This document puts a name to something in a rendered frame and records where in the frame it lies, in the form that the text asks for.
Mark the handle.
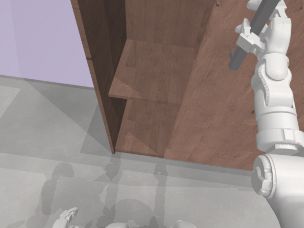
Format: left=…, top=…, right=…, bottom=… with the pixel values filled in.
left=228, top=0, right=280, bottom=71

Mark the robot right forearm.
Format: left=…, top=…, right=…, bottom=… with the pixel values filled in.
left=251, top=53, right=304, bottom=157

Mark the robot left hand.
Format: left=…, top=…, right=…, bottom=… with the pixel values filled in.
left=52, top=207, right=79, bottom=228

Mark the wardrobe door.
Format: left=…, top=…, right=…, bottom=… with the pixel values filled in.
left=164, top=0, right=304, bottom=171

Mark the robot right hand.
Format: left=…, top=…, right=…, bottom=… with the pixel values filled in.
left=235, top=0, right=291, bottom=61

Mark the robot right upper arm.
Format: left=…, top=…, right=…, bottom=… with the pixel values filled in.
left=251, top=153, right=304, bottom=228

